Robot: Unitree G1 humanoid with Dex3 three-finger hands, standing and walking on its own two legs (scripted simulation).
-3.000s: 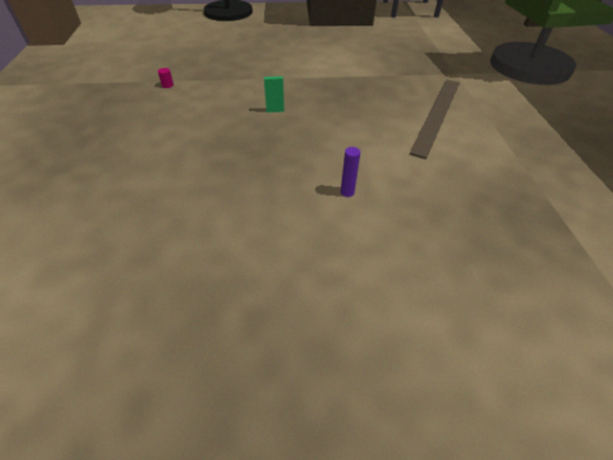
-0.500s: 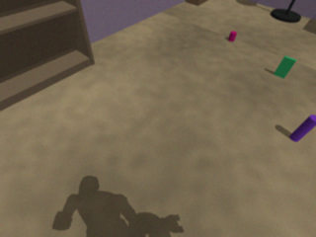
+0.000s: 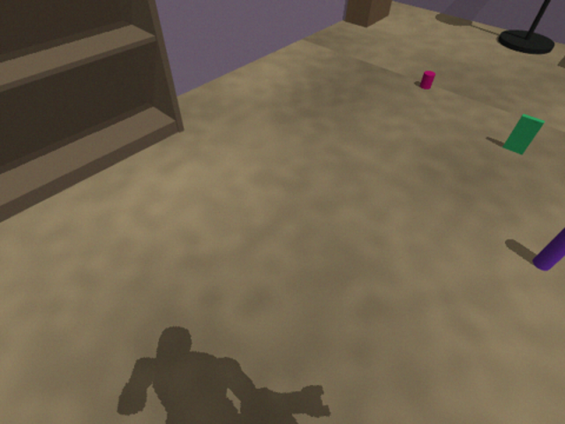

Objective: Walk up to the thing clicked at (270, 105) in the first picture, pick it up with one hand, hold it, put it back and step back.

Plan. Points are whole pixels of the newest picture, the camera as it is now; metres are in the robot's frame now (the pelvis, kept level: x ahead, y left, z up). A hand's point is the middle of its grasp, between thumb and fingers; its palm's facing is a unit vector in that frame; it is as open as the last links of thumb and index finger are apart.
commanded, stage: walk up
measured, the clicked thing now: (522, 134) +1.73 -1.39 -0.66
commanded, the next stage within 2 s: stand in 0.44 s
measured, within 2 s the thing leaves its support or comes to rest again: neither
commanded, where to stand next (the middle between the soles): +0.06 +0.00 m, yaw -3 degrees
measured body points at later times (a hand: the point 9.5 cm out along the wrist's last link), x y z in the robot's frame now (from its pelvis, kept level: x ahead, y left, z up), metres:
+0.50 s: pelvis +0.01 -0.01 +0.01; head +0.02 +0.00 +0.46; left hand +0.09 +0.30 -0.12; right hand +0.11 -0.31 -0.11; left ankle +0.03 +0.13 -0.73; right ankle +0.01 -0.13 -0.73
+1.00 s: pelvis +0.00 -0.01 +0.01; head +0.00 -0.01 +0.46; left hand +0.08 +0.30 -0.12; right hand +0.06 -0.31 -0.12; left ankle +0.03 +0.14 -0.73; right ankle +0.01 -0.13 -0.73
